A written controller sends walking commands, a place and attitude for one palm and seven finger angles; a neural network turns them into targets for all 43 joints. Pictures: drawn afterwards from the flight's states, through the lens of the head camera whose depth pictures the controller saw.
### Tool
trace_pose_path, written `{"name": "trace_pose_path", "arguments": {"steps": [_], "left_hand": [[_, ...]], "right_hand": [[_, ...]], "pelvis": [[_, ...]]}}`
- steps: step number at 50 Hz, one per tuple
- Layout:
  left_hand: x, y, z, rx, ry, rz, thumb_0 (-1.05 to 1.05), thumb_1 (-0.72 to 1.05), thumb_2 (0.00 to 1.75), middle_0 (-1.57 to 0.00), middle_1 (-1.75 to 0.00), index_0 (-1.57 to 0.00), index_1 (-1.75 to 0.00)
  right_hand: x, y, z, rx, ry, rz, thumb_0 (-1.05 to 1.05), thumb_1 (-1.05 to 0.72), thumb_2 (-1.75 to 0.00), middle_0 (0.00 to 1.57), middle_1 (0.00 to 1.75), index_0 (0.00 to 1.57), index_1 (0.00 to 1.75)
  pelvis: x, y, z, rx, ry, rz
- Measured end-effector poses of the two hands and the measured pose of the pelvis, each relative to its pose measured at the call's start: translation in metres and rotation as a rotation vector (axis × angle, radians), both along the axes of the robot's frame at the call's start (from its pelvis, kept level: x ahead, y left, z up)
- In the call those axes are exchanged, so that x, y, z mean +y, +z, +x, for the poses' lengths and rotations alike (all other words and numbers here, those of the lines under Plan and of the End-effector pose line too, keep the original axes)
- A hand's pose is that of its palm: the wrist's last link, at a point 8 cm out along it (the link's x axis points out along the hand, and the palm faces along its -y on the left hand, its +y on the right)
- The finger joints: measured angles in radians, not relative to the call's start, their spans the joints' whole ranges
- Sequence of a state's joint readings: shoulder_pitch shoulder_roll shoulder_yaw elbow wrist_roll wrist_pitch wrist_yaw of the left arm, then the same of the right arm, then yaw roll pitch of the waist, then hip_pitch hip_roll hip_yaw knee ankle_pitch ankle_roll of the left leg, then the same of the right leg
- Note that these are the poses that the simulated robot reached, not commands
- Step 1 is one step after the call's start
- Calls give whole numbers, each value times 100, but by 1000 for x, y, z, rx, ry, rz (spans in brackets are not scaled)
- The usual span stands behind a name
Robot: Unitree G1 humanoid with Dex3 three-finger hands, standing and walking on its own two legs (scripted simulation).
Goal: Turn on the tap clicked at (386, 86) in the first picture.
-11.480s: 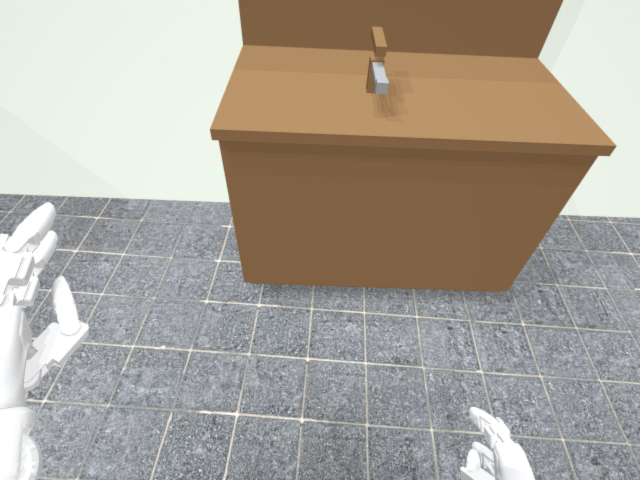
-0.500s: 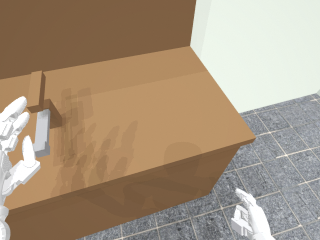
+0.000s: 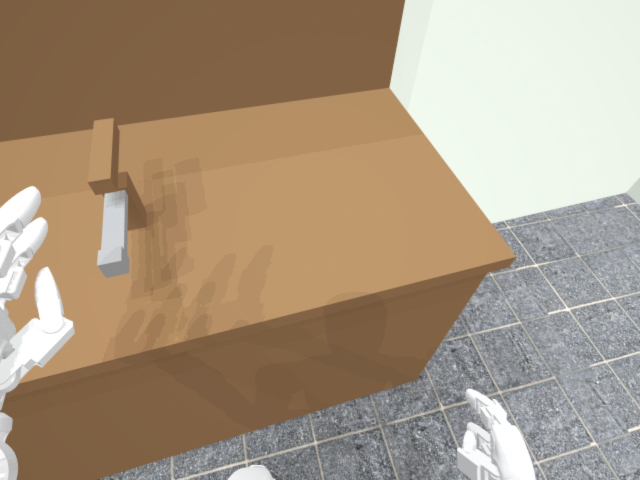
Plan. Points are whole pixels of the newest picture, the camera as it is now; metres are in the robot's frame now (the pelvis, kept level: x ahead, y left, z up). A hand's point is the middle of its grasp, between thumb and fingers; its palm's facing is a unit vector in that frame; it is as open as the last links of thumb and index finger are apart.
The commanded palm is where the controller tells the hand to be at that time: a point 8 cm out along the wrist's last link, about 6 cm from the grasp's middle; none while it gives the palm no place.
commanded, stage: shuffle to correct the standing spot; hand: left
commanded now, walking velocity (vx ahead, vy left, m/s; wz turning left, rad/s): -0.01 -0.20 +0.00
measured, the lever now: (113, 262) +0.35 +0.30 +0.06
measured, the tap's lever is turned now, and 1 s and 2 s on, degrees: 0 0 0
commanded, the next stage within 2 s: come to a stop and stand still in 0.54 s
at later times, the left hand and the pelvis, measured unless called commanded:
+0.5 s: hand (86, 327) +0.21 +0.22 +0.17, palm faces +0.36 -0.88 -0.31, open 7.4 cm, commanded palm +0.15 +0.27 +0.19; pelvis +0.00 -0.02 +0.00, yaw +1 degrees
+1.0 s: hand (104, 290) +0.25 +0.22 +0.17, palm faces +0.36 -0.86 -0.36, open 7.4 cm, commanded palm +0.19 +0.27 +0.19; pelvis +0.03 -0.02 +0.01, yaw +1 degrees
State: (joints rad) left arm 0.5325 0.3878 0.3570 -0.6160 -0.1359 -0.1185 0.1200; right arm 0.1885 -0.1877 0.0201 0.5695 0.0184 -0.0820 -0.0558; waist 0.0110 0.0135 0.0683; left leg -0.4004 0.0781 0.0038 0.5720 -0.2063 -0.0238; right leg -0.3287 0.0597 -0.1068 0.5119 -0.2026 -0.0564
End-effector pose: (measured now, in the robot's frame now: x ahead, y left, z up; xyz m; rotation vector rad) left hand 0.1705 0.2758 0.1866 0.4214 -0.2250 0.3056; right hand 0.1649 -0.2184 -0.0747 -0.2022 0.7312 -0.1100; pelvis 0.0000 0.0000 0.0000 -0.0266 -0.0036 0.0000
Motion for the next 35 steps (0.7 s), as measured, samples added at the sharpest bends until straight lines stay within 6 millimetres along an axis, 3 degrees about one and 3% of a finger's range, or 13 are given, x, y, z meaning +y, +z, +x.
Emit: {"name": "trace_pose_path", "arguments": {"steps": [8, 16, 23, 35], "left_hand": [[1, 2, -4, 5, 6, 12, 2, 89, 90, -21, -30, -21, -30], [-11, 0, -12, 14, 17, -4, 2, 89, 90, -21, -30, -21, -30], [-15, -6, -3, -22, 14, -53, 2, 89, 90, -21, -30, -21, -30], [-29, 5, 8, -7, 22, 7, 2, 89, 90, -21, -30, -21, -30]], "right_hand": [[4, 5, -12, -11, 16, 21, 1, -91, -90, 20, 30, 20, 30], [-10, 3, -8, -30, 20, 25, 1, -91, -90, 20, 30, 20, 30], [-24, 3, -8, -27, -10, -11, 1, -91, -90, 20, 30, 20, 30], [-30, -3, 0, -3, -1, 34, 1, -91, -90, 20, 30, 20, 30]], "pelvis": [[-1, 3, -7, -20, 9, -2], [-10, 1, -8, -29, 3, 13], [-13, -3, -4, -47, 8, 8], [-27, 1, 8, -32, 6, 12]]}}
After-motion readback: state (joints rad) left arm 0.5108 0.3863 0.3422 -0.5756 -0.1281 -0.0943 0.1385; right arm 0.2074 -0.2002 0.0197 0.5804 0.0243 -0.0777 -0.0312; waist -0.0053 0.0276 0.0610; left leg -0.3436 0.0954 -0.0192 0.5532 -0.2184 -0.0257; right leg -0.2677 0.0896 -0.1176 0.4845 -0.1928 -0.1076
